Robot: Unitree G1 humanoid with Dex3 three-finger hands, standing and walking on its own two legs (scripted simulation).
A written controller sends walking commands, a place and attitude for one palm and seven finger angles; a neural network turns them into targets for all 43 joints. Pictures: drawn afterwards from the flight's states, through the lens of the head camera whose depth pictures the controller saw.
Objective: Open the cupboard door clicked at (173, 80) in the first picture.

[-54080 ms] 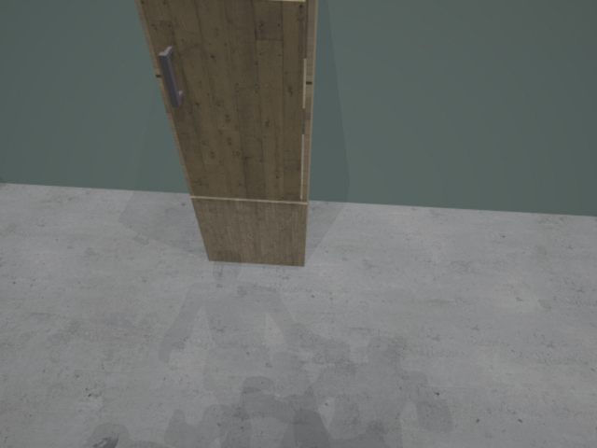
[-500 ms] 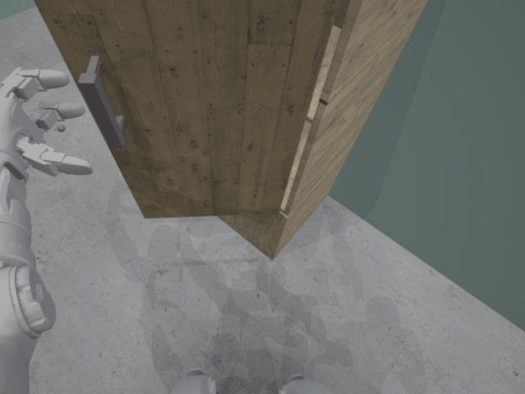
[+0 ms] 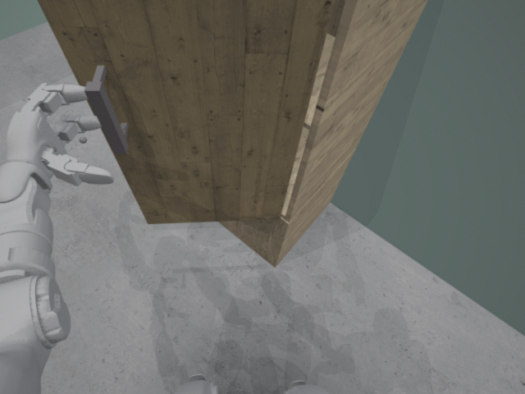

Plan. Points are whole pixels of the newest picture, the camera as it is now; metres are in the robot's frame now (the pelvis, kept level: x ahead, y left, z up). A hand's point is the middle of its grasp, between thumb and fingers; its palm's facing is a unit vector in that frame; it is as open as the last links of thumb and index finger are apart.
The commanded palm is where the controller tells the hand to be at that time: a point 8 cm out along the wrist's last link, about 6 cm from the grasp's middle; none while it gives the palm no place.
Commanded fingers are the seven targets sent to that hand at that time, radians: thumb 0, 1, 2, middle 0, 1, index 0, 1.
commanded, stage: slide the fingers in behind the handle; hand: left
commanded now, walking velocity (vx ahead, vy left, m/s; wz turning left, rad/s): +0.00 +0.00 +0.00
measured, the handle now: (111, 112) +0.52 +0.22 +0.10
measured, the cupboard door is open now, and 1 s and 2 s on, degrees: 44 44 44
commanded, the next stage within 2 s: close the thumb around the handle in 1.06 s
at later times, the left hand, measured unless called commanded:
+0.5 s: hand (113, 137) +0.47 +0.20 +0.10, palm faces +0.03 -1.00 +0.00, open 14.0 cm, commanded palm +0.44 +0.25 +0.10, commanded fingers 0.00 -0.50 0.30 -0.30 -1.20 -0.30 -1.20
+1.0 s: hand (123, 136) +0.47 +0.19 +0.10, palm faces +0.04 -1.00 +0.00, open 14.0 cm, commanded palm +0.44 +0.24 +0.10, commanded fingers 0.00 -0.50 0.30 -0.30 -1.20 -0.30 -1.20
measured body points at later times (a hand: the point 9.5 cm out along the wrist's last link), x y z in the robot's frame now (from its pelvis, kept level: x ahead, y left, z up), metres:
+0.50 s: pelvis +0.00 +0.00 +0.00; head +0.08 +0.01 +0.44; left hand +0.46 +0.26 +0.11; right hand +0.02 -0.27 -0.12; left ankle +0.01 +0.10 -0.70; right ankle -0.02 -0.11 -0.70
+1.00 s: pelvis +0.00 -0.01 +0.00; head +0.08 +0.00 +0.44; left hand +0.46 +0.24 +0.10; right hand +0.03 -0.28 -0.12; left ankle +0.01 +0.10 -0.70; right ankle -0.02 -0.11 -0.70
